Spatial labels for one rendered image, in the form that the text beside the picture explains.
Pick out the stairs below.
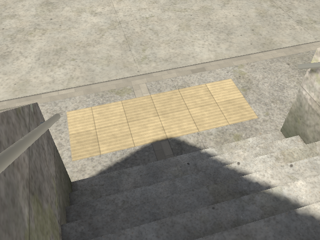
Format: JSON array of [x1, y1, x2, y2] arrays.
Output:
[[61, 131, 320, 240]]

